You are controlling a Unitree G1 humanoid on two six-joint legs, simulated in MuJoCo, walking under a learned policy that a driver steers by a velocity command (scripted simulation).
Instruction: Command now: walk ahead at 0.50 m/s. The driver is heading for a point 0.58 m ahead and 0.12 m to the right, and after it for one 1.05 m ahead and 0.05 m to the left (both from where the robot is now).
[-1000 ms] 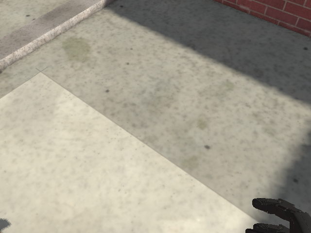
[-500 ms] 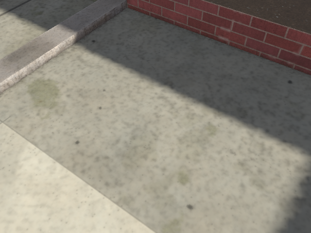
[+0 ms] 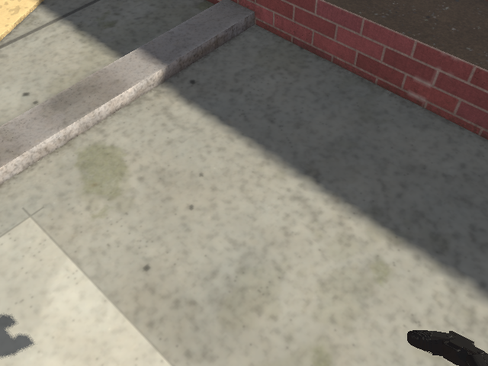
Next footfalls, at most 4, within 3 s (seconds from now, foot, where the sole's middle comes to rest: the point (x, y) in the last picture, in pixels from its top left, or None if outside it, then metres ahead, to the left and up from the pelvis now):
0.06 left None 0.21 0.13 -0.77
0.62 right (324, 355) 0.51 -0.11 -0.77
1.08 left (275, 275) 0.74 0.03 -0.77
1.44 right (349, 321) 0.61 -0.18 -0.77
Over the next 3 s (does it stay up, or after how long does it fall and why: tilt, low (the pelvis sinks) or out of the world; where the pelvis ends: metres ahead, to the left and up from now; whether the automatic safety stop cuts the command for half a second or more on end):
stays up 0.97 0.10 -0.01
